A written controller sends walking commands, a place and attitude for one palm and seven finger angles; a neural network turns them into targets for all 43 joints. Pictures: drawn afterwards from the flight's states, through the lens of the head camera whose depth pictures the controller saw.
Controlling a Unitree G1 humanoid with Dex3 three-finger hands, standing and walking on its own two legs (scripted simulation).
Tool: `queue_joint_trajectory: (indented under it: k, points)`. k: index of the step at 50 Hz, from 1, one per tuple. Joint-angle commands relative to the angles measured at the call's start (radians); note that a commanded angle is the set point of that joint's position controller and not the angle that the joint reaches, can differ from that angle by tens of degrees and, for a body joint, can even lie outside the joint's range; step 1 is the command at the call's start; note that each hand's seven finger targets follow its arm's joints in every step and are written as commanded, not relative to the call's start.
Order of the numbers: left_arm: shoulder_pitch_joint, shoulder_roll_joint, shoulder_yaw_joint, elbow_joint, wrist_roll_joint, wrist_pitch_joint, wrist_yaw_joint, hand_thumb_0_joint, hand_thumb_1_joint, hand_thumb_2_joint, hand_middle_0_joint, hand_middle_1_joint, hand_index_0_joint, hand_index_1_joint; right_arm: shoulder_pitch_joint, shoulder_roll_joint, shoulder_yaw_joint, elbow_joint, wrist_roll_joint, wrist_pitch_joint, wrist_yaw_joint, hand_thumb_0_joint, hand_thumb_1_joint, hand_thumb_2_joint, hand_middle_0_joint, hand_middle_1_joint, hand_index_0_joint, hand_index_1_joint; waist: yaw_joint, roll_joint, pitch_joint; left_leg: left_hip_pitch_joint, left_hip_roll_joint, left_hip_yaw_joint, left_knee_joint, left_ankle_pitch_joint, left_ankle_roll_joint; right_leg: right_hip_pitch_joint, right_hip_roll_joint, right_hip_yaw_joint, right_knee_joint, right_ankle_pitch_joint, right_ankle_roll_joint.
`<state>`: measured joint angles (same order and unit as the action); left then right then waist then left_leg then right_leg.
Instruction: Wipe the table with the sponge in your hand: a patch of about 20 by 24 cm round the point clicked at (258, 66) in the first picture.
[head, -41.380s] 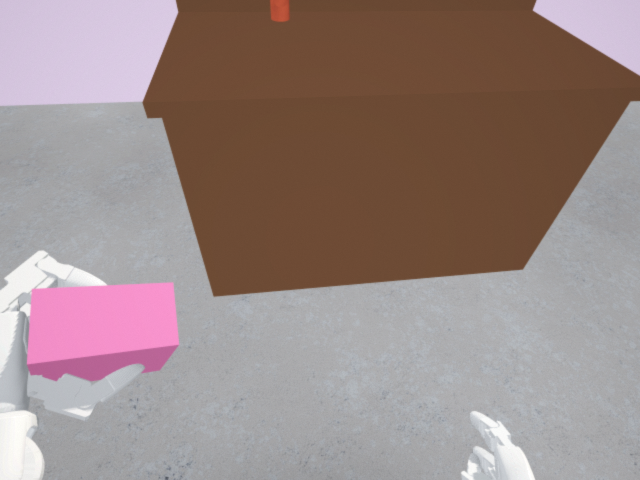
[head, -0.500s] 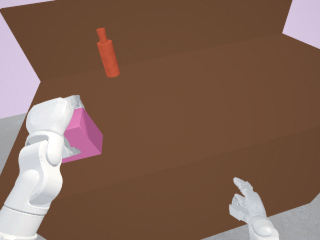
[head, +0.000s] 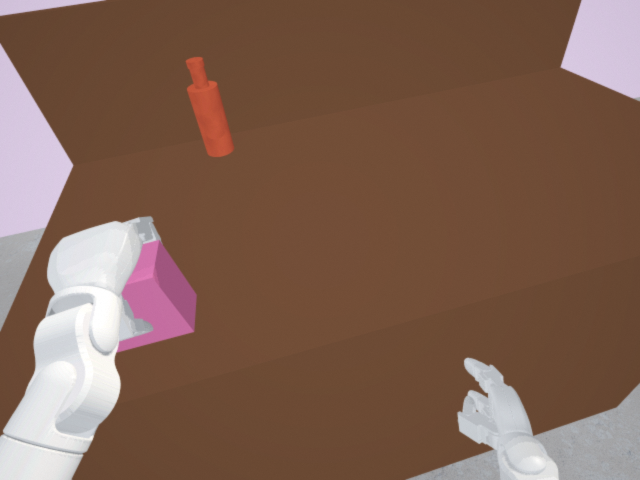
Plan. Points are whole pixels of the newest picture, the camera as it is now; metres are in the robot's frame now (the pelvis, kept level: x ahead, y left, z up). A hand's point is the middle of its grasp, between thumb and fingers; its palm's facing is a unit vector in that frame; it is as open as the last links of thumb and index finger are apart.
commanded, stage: lower the sponge onto the table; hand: left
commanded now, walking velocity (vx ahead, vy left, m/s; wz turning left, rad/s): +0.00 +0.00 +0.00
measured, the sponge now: (143, 306) +0.26 +0.28 +0.12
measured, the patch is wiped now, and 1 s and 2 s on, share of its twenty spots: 0.00 0.30 0.35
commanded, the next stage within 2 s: wipe forward along the first lane in 0.20 s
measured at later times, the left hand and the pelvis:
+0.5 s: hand (122, 276) +0.27 +0.30 +0.15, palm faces +0.10 -0.03 -0.99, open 10.3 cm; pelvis +0.00 +0.00 +0.00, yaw +1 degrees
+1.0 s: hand (127, 251) +0.31 +0.32 +0.15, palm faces +0.04 -0.02 -1.00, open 10.3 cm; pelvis +0.01 +0.01 +0.00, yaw +2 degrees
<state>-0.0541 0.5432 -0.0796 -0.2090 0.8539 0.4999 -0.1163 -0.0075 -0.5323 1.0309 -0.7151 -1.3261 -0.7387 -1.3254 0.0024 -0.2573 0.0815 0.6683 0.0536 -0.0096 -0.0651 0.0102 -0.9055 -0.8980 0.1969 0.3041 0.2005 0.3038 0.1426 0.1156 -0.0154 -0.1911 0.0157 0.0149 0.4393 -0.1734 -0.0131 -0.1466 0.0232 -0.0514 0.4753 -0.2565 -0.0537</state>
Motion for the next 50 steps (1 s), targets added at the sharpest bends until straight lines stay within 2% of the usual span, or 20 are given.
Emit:
queue_joint_trajectory:
  k: [1,2,6,7,15,16,17,21,22,26,27,31,32,36,38,41,42,46,47,50]
  points:
    - [-0.315,0.270,0.179,-0.187,0.049,-0.015,0.044,0.000,0.100,1.300,-1.200,-1.600,-1.200,-1.600,-0.275,-0.078,-0.034,-0.192,0.011,-0.069,-0.006,0.000,-0.900,-0.900,0.200,0.300,0.200,0.300,0.003,-0.042,-0.172,0.101,-0.042,-0.062,-0.028,0.115,0.034,-0.035,-0.016,0.151,-0.114,0.081,-0.031]
    - [-0.320,0.203,0.119,-0.176,0.045,-0.019,0.037,0.000,0.100,1.300,-1.200,-1.600,-1.200,-1.600,-0.261,-0.077,-0.036,-0.199,-0.001,-0.070,-0.009,0.000,-0.900,-0.900,0.200,0.300,0.200,0.300,0.000,-0.045,-0.182,0.092,-0.043,-0.056,-0.022,0.116,0.035,-0.020,-0.026,0.120,-0.115,0.093,-0.026]
    - [-0.265,0.274,0.186,-0.163,0.059,-0.027,0.035,0.000,0.100,1.300,-1.200,-1.600,-1.200,-1.600,-0.265,-0.084,-0.040,-0.190,0.006,-0.072,-0.005,0.000,-0.900,-0.900,0.200,0.300,0.200,0.300,0.008,-0.073,-0.178,0.094,-0.044,-0.062,-0.017,0.126,0.038,-0.024,-0.018,0.157,-0.106,0.117,-0.030]
    - [-0.255,0.203,0.130,-0.159,0.048,-0.027,0.027,0.000,0.100,1.300,-1.200,-1.600,-1.200,-1.600,-0.253,-0.082,-0.039,-0.196,-0.001,-0.068,-0.004,0.000,-0.900,-0.900,0.200,0.300,0.200,0.300,0.003,-0.053,-0.179,0.079,-0.044,-0.055,-0.020,0.130,0.037,-0.010,-0.025,0.113,-0.106,0.124,-0.023]
    - [-0.212,0.209,0.146,-0.132,0.045,-0.032,0.029,0.000,0.100,1.300,-1.200,-1.600,-1.200,-1.600,-0.235,-0.087,-0.046,-0.187,-0.001,-0.057,-0.001,0.000,-0.900,-0.900,0.200,0.300,0.200,0.300,0.003,-0.101,-0.166,0.070,-0.044,-0.052,-0.016,0.124,0.037,-0.020,-0.027,0.106,-0.107,0.134,-0.008]
    - [-0.261,0.262,0.186,-0.118,0.052,-0.031,0.036,0.000,0.100,1.300,-1.200,-1.600,-1.200,-1.600,-0.256,-0.087,-0.040,-0.185,0.010,-0.064,-0.007,0.000,-0.900,-0.900,0.200,0.300,0.200,0.300,-0.003,-0.091,-0.140,0.075,-0.041,-0.055,-0.025,0.087,0.038,-0.051,-0.017,0.139,-0.117,0.067,-0.021]
    - [-0.290,0.191,0.116,-0.072,0.051,-0.026,0.031,0.000,0.100,1.300,-1.200,-1.600,-1.200,-1.600,-0.239,-0.088,-0.040,-0.188,0.001,-0.060,-0.012,0.000,-0.900,-0.900,0.200,0.300,0.200,0.300,-0.009,-0.076,-0.130,0.058,-0.043,-0.049,-0.022,0.079,0.037,-0.050,-0.025,0.104,-0.120,0.066,-0.017]
    - [-0.364,0.266,0.156,0.017,0.075,-0.026,0.025,0.000,0.100,1.300,-1.200,-1.600,-1.200,-1.600,-0.240,-0.097,-0.041,-0.165,0.014,-0.061,-0.022,0.000,-0.900,-0.900,0.200,0.300,0.200,0.300,-0.018,-0.089,-0.124,0.062,-0.046,-0.052,-0.023,0.044,0.036,-0.075,-0.020,0.142,-0.128,0.020,-0.021]
    - [-0.365,0.196,0.093,0.055,0.070,-0.022,0.014,0.000,0.100,1.300,-1.200,-1.600,-1.200,-1.600,-0.228,-0.096,-0.042,-0.173,0.006,-0.059,-0.025,0.000,-0.900,-0.900,0.200,0.300,0.200,0.300,-0.020,-0.094,-0.127,0.045,-0.047,-0.048,-0.021,0.042,0.037,-0.063,-0.027,0.102,-0.126,0.026,-0.015]
    - [-0.372,0.223,0.113,0.054,0.069,-0.058,-0.005,0.000,0.100,1.300,-1.200,-1.600,-1.200,-1.600,-0.221,-0.092,-0.042,-0.174,0.016,-0.071,-0.022,0.000,-0.900,-0.900,0.200,0.300,0.200,0.300,-0.022,-0.076,-0.156,0.064,-0.047,-0.055,-0.017,0.047,0.039,-0.061,-0.023,0.114,-0.113,0.043,-0.017]
    - [-0.375,0.179,0.076,0.089,0.065,-0.065,-0.012,0.000,0.100,1.300,-1.200,-1.600,-1.200,-1.600,-0.202,-0.093,-0.043,-0.174,0.007,-0.069,-0.023,0.000,-0.900,-0.900,0.200,0.300,0.200,0.300,-0.027,-0.092,-0.157,0.050,-0.047,-0.051,-0.014,0.052,0.040,-0.052,-0.028,0.081,-0.115,0.058,-0.013]
    - [-0.384,0.249,0.142,0.120,0.068,-0.100,-0.008,0.000,0.100,1.300,-1.200,-1.600,-1.200,-1.600,-0.183,-0.100,-0.049,-0.164,0.013,-0.074,-0.021,0.000,-0.900,-0.900,0.200,0.300,0.200,0.300,-0.029,-0.120,-0.147,0.055,-0.045,-0.058,-0.010,0.053,0.042,-0.065,-0.022,0.104,-0.116,0.067,-0.013]
    - [-0.406,0.181,0.084,0.131,0.066,-0.105,-0.010,0.000,0.100,1.300,-1.200,-1.600,-1.200,-1.600,-0.172,-0.099,-0.049,-0.173,0.006,-0.072,-0.022,0.000,-0.900,-0.900,0.200,0.300,0.200,0.300,-0.035,-0.117,-0.159,0.046,-0.048,-0.049,-0.003,0.064,0.043,-0.050,-0.029,0.072,-0.112,0.093,-0.010]
    - [-0.411,0.239,0.138,0.173,0.074,-0.113,0.005,0.000,0.100,1.300,-1.200,-1.600,-1.200,-1.600,-0.164,-0.109,-0.056,-0.159,0.012,-0.068,-0.019,0.000,-0.900,-0.900,0.200,0.300,0.200,0.300,-0.034,-0.127,-0.130,0.042,-0.046,-0.052,-0.009,0.047,0.042,-0.073,-0.024,0.097,-0.116,0.075,-0.013]
    - [-0.431,0.195,0.097,0.205,0.076,-0.114,0.003,0.000,0.100,1.300,-1.200,-1.600,-1.200,-1.600,-0.140,-0.108,-0.058,-0.156,0.012,-0.064,-0.018,0.000,-0.900,-0.900,0.200,0.300,0.200,0.300,-0.040,-0.134,-0.137,0.030,-0.049,-0.050,-0.008,0.052,0.041,-0.065,-0.028,0.068,-0.116,0.083,-0.005]
    - [-0.437,0.268,0.152,0.250,0.086,-0.112,0.007,0.000,0.100,1.300,-1.200,-1.600,-1.200,-1.600,-0.140,-0.121,-0.062,-0.149,0.013,-0.057,-0.019,0.000,-0.900,-0.900,0.200,0.300,0.200,0.300,-0.038,-0.133,-0.137,0.024,-0.049,-0.050,-0.004,0.046,0.042,-0.066,-0.024,0.093,-0.111,0.082,-0.013]
    - [-0.442,0.208,0.094,0.273,0.086,-0.107,-0.001,0.000,0.100,1.300,-1.200,-1.600,-1.200,-1.600,-0.128,-0.120,-0.061,-0.158,0.008,-0.051,-0.021,0.000,-0.900,-0.900,0.200,0.300,0.200,0.300,-0.044,-0.129,-0.142,0.011,-0.053,-0.043,-0.002,0.048,0.044,-0.055,-0.028,0.066,-0.113,0.086,-0.009]
    - [-0.482,0.255,0.121,0.322,0.095,-0.113,-0.011,0.000,0.100,1.300,-1.200,-1.600,-1.200,-1.600,-0.116,-0.128,-0.063,-0.147,0.018,-0.043,-0.020,0.000,-0.900,-0.900,0.200,0.300,0.200,0.300,-0.054,-0.125,-0.133,0.012,-0.049,-0.047,-0.007,0.034,0.045,-0.077,-0.022,0.072,-0.112,0.071,-0.008]
    - [-0.494,0.199,0.068,0.336,0.094,-0.113,-0.017,0.000,0.100,1.300,-1.200,-1.600,-1.200,-1.600,-0.103,-0.125,-0.063,-0.160,0.014,-0.041,-0.021,0.000,-0.900,-0.900,0.200,0.300,0.200,0.300,-0.058,-0.120,-0.145,0.005,-0.053,-0.043,-0.003,0.037,0.047,-0.065,-0.026,0.051,-0.110,0.081,-0.008]
    - [-0.488,0.217,0.085,0.366,0.103,-0.127,-0.023,0.000,0.100,1.300,-1.200,-1.600,-1.200,-1.600,-0.081,-0.131,-0.071,-0.151,0.016,-0.031,-0.015,0.000,-0.900,-0.900,0.200,0.300,0.200,0.300,-0.061,-0.130,-0.150,0.005,-0.049,-0.044,0.001,0.049,0.048,-0.067,-0.026,0.050,-0.105,0.111,-0.004]
